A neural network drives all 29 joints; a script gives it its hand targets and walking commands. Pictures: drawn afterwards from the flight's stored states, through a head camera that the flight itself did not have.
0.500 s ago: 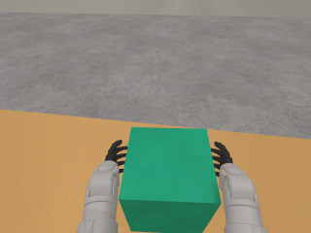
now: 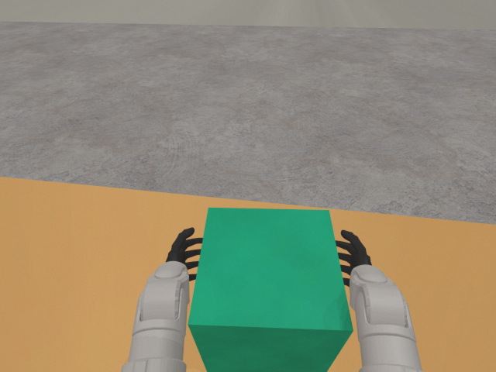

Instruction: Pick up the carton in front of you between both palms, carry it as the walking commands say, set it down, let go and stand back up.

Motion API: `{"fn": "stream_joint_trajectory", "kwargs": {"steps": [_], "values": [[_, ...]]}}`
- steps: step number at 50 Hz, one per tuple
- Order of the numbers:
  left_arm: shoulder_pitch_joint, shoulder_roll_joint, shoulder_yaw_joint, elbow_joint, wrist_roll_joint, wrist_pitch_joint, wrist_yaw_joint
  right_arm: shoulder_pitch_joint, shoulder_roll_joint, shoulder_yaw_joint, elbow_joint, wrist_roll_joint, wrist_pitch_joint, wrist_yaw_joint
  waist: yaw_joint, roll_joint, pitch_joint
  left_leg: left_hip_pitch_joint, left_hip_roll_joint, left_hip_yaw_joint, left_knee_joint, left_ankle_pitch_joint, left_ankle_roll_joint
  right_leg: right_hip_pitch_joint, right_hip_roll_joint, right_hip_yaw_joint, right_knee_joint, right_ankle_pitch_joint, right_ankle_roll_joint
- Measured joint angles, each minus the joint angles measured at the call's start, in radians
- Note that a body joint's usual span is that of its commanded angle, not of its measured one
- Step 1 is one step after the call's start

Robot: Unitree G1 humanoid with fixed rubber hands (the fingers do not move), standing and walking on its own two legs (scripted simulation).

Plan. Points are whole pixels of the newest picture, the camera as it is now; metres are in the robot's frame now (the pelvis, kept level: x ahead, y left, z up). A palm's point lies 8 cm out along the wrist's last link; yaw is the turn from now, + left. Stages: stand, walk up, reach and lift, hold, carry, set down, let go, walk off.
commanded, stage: carry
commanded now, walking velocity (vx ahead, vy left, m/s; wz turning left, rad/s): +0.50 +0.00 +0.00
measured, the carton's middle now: (266, 296) +0.28 +0.00 -0.02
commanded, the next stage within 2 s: none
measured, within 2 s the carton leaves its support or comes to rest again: neither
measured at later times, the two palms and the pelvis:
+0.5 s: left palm (184, 215) +0.39 +0.15 +0.07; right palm (343, 211) +0.40 -0.15 +0.08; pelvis +0.15 +0.00 -0.01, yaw +1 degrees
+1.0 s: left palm (218, 139) +0.70 +0.12 +0.06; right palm (330, 138) +0.70 -0.18 +0.05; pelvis +0.46 -0.03 -0.03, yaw +1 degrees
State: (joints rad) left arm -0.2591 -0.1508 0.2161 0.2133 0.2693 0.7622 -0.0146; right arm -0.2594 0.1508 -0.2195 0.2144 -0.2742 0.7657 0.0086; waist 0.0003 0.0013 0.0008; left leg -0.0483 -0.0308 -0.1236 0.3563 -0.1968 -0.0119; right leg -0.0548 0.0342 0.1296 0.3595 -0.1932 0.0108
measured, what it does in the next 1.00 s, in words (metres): walks ahead: left foot, then right foot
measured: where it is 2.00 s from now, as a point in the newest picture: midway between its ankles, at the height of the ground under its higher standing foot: (265, 262)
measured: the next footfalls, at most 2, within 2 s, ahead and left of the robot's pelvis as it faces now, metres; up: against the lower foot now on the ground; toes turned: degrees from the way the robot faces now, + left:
left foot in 0.54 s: +0.25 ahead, +0.09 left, +0.00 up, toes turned +9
right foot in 0.96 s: +0.60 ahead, -0.11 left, +0.00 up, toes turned -11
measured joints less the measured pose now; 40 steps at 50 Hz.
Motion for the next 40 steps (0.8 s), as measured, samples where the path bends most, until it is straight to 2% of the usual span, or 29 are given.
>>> {"fn": "stream_joint_trajectory", "kwargs": {"steps": [5,10,14,17,19,20,21,23,25,27,28,29,31,33,34,36,40], "values": [[0.027,0.006,-0.029,-0.053,-0.025,0.022,0.015,0.028,-0.006,0.023,-0.052,0.027,0.019,-0.011,-0.001,-0.001,-0.087,-0.130,0.024,0.050,0.117,-0.148,0.003,-0.124,-0.020,-0.051,0.107,-0.140,-0.005],[0.051,0.010,-0.063,-0.193,-0.077,0.088,0.043,0.054,-0.011,0.052,-0.194,0.080,0.084,-0.035,-0.001,-0.003,-0.142,-0.212,0.046,0.095,0.197,-0.155,0.001,-0.200,-0.044,-0.091,0.175,-0.133,0.002],[0.086,0.018,-0.073,-0.314,-0.122,0.179,0.066,0.071,-0.013,0.089,-0.288,0.114,0.168,-0.060,0.006,-0.012,-0.187,-0.219,0.053,0.132,0.223,-0.169,-0.004,-0.243,-0.077,-0.123,0.261,-0.215,-0.006],[0.119,0.019,-0.086,-0.406,-0.157,0.249,0.090,0.102,-0.017,0.114,-0.380,0.140,0.243,-0.080,0.003,0.012,-0.194,-0.198,0.075,0.134,0.226,-0.219,-0.011,-0.230,-0.074,-0.181,0.226,-0.186,-0.002],[0.128,0.020,-0.117,-0.449,-0.173,0.286,0.102,0.138,-0.022,0.109,-0.463,0.162,0.288,-0.092,-0.006,0.035,-0.192,-0.228,0.102,0.132,0.298,-0.220,-0.010,-0.195,-0.058,-0.214,0.194,-0.188,0.004],[0.132,0.020,-0.133,-0.468,-0.177,0.303,0.106,0.160,-0.024,0.106,-0.502,0.174,0.306,-0.098,-0.006,0.027,-0.191,-0.265,0.104,0.152,0.377,-0.210,-0.011,-0.181,-0.061,-0.224,0.184,-0.203,0.005],[0.144,0.021,-0.150,-0.490,-0.181,0.320,0.111,0.182,-0.024,0.107,-0.536,0.183,0.323,-0.107,-0.003,0.012,-0.190,-0.302,0.095,0.173,0.445,-0.258,-0.010,-0.163,-0.069,-0.230,0.167,-0.214,0.005],[0.176,0.023,-0.171,-0.551,-0.190,0.353,0.122,0.211,-0.025,0.113,-0.594,0.199,0.355,-0.112,0.007,-0.019,-0.179,-0.363,0.070,0.220,0.484,-0.347,-0.001,-0.119,-0.088,-0.227,0.114,-0.216,0.014],[0.211,0.023,-0.181,-0.626,-0.198,0.378,0.134,0.228,-0.024,0.125,-0.643,0.213,0.374,-0.114,0.022,-0.042,-0.160,-0.401,0.049,0.261,0.393,-0.294,0.010,-0.074,-0.105,-0.217,0.067,-0.217,0.020],[0.234,0.023,-0.178,-0.698,-0.206,0.399,0.146,0.228,-0.024,0.145,-0.683,0.220,0.388,-0.116,0.032,-0.057,-0.137,-0.390,0.030,0.307,0.226,-0.154,0.021,-0.039,-0.124,-0.206,0.077,-0.247,0.030],[0.243,0.024,-0.170,-0.729,-0.209,0.407,0.148,0.221,-0.023,0.158,-0.693,0.221,0.393,-0.117,0.041,-0.062,-0.128,-0.366,0.026,0.327,0.195,-0.060,0.044,-0.045,-0.136,-0.205,0.140,-0.279,0.031],[0.250,0.024,-0.157,-0.748,-0.215,0.415,0.150,0.214,-0.023,0.171,-0.690,0.219,0.396,-0.117,0.039,-0.062,-0.129,-0.354,0.028,0.343,0.212,-0.043,0.067,-0.085,-0.149,-0.211,0.256,-0.290,0.028],[0.247,0.024,-0.140,-0.754,-0.228,0.439,0.153,0.214,-0.023,0.183,-0.688,0.216,0.411,-0.123,0.024,-0.039,-0.131,-0.314,0.033,0.347,0.216,-0.101,0.091,-0.202,-0.128,-0.192,0.535,-0.291,0.011],[0.230,0.024,-0.141,-0.741,-0.237,0.459,0.154,0.223,-0.023,0.177,-0.704,0.215,0.431,-0.132,0.006,-0.016,-0.135,-0.254,0.036,0.340,0.160,-0.123,0.087,-0.316,-0.110,-0.199,0.708,-0.264,-0.009],[0.222,0.024,-0.144,-0.732,-0.239,0.464,0.154,0.227,-0.023,0.170,-0.711,0.215,0.440,-0.135,-0.004,-0.006,-0.138,-0.220,0.037,0.335,0.119,-0.113,0.073,-0.364,-0.107,-0.208,0.732,-0.236,-0.015],[0.208,0.024,-0.151,-0.716,-0.239,0.470,0.153,0.229,-0.023,0.158,-0.719,0.217,0.452,-0.137,-0.024,0.010,-0.145,-0.150,0.040,0.322,0.036,-0.103,0.068,-0.439,-0.105,-0.226,0.685,-0.177,-0.018],[0.203,0.024,-0.160,-0.705,-0.221,0.467,0.146,0.215,-0.024,0.143,-0.710,0.225,0.459,-0.139,-0.050,0.021,-0.151,-0.021,0.053,0.301,-0.081,-0.112,0.050,-0.530,-0.104,-0.259,0.452,-0.061,-0.013]]}}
